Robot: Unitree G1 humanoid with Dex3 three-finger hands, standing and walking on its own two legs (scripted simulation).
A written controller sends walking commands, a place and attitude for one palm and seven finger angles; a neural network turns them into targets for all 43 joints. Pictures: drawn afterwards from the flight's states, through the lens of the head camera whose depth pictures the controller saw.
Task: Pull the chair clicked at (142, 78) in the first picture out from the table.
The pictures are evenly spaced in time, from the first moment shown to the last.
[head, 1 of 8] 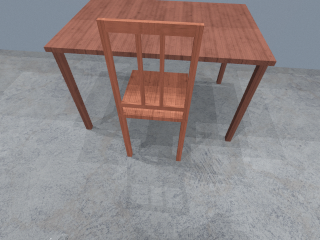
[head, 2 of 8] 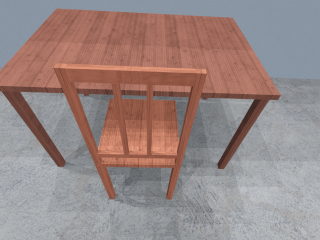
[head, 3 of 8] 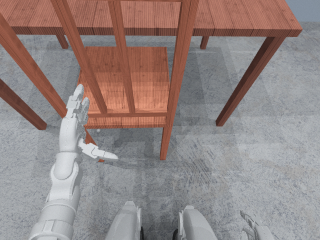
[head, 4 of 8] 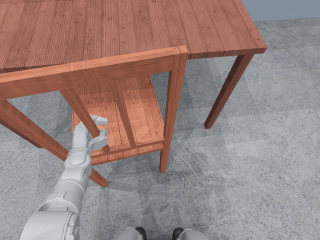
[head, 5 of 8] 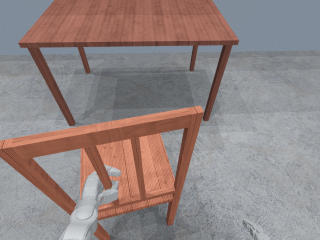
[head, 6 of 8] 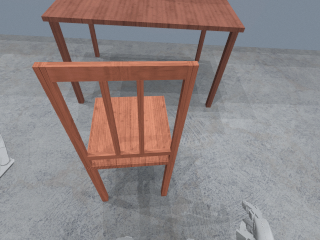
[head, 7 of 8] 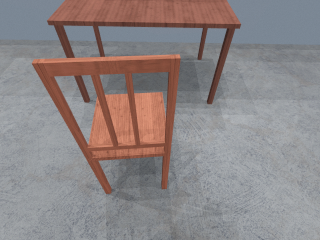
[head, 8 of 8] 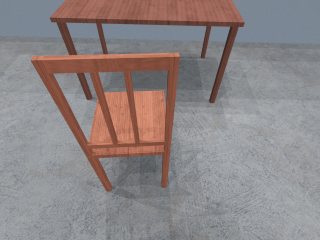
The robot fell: no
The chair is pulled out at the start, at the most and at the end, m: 0.00 0.60 0.59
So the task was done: yes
